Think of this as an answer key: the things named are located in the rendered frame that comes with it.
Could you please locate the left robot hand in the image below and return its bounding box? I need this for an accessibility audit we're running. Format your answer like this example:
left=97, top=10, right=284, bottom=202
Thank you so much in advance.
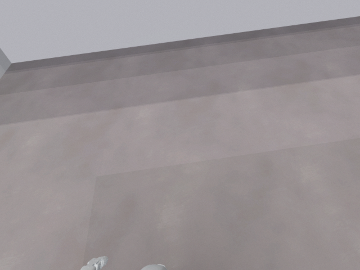
left=81, top=256, right=108, bottom=270

